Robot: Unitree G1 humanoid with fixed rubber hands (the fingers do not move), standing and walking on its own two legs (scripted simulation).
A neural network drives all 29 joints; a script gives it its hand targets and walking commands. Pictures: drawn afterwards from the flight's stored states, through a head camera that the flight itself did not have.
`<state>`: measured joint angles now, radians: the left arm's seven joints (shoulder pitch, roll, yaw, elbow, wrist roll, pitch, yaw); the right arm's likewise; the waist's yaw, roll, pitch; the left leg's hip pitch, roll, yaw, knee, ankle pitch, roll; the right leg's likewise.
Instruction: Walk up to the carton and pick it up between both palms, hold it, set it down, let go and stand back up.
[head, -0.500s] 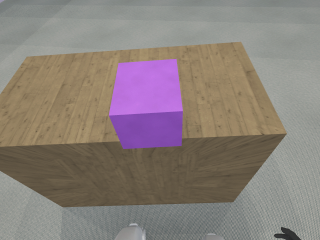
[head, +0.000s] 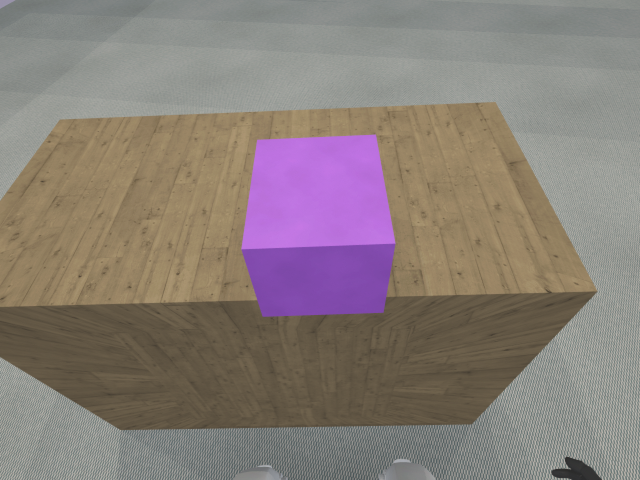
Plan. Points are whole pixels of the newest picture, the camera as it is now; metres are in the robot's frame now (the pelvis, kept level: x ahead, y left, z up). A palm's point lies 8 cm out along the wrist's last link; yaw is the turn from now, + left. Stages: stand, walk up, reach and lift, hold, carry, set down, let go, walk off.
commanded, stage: walk up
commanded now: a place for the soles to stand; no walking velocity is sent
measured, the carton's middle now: (319, 225) +0.46 -0.01 +0.05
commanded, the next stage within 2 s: stand in 1.86 s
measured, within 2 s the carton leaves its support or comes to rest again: neither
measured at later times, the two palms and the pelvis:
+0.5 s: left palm out of the picture +0.07 +0.39 -0.07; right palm out of the picture +0.11 -0.30 -0.10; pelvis +0.00 +0.04 +0.00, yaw -1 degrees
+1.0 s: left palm out of the picture +0.08 +0.41 -0.07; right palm out of the picture +0.10 -0.28 -0.09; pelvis +0.01 +0.06 +0.00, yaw -1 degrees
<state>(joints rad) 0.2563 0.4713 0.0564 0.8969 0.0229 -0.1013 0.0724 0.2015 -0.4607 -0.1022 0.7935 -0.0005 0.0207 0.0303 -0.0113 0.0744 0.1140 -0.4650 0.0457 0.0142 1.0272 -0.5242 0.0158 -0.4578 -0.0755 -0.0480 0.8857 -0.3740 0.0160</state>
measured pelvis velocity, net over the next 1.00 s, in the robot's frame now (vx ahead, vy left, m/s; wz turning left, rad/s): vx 0.01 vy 0.06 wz -0.02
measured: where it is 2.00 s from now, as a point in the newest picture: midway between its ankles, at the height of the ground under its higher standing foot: outside the picture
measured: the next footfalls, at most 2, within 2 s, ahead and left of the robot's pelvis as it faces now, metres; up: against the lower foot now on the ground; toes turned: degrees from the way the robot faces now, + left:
none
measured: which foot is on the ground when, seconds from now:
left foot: down 0.00-1.00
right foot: down 0.00-1.00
